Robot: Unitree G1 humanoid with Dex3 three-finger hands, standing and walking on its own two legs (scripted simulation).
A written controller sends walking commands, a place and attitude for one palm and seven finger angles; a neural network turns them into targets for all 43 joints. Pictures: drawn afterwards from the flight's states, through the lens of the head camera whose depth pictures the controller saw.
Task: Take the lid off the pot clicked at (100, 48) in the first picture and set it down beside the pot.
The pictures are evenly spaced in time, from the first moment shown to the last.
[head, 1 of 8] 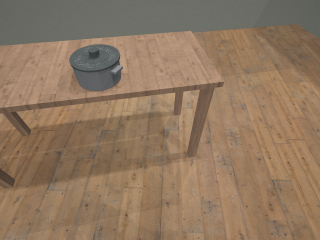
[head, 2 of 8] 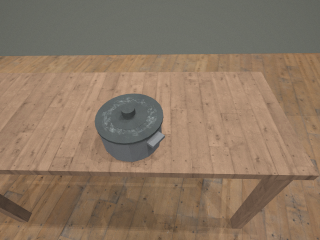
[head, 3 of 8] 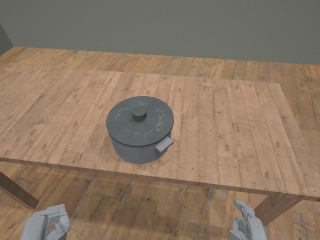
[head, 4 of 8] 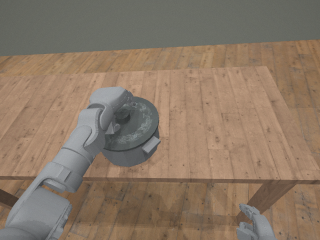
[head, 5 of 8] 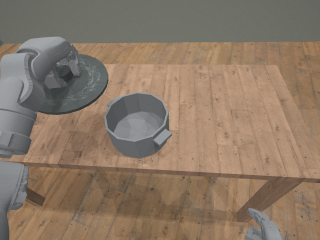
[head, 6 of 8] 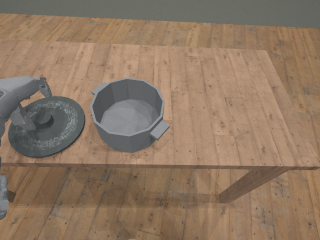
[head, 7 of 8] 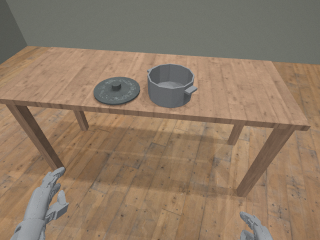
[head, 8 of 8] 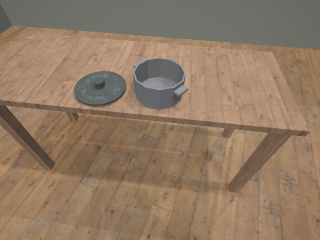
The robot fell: no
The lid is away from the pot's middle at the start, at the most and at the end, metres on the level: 0.00 0.24 0.24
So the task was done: yes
